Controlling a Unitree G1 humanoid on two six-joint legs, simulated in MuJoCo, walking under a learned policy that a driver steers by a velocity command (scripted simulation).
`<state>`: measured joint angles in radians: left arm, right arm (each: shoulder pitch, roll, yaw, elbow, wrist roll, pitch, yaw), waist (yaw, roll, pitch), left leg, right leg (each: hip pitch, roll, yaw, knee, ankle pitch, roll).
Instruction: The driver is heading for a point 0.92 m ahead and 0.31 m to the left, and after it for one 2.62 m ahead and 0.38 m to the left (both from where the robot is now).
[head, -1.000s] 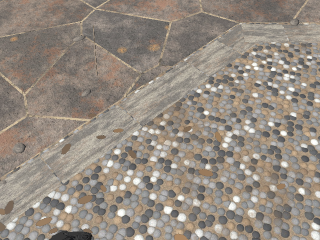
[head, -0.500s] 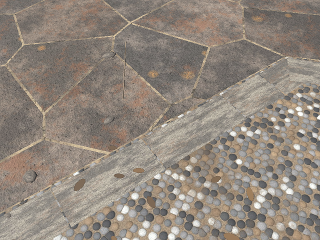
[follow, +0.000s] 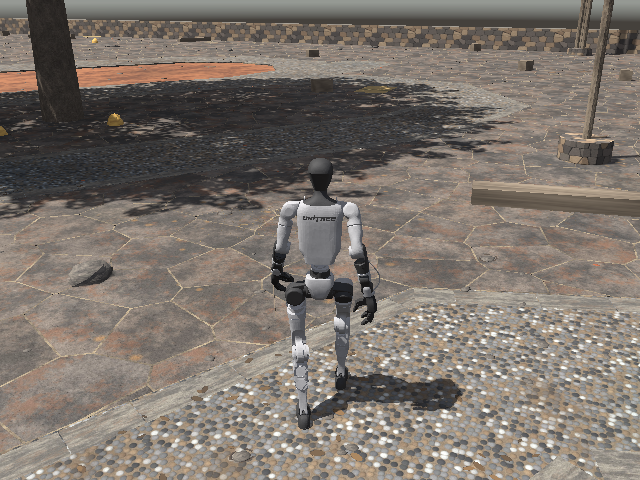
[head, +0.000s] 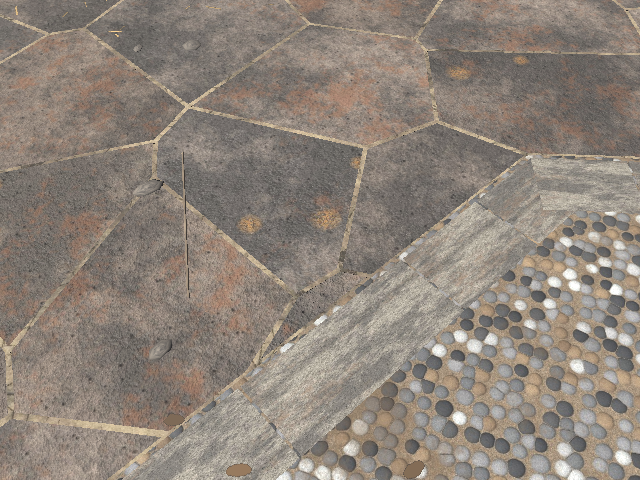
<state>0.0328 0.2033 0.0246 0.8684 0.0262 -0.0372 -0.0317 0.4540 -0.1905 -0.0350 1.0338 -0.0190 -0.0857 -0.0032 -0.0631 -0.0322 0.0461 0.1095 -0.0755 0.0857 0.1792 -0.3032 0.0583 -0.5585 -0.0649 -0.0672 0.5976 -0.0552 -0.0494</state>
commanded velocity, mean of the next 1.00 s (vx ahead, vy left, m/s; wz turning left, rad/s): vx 0.50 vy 0.00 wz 0.32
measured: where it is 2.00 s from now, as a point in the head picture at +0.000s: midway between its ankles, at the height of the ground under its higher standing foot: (259, 359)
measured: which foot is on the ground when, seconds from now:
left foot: down 0.00-0.06, up 0.08-0.62, down 0.64-1.00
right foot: up 0.00-0.04, down 0.06-0.62, up 0.64-1.00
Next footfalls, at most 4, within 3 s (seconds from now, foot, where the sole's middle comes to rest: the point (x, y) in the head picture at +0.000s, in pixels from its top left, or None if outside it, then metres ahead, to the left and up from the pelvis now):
0.06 right None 0.21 -0.10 -0.77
0.64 left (277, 472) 0.49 0.08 -0.77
1.16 right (291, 318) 0.85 0.04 -0.77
1.64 left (217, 386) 0.68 0.21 -0.77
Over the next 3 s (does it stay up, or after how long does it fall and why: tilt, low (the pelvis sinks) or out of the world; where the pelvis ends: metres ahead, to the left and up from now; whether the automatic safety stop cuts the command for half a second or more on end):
stays up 0.81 0.23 -0.01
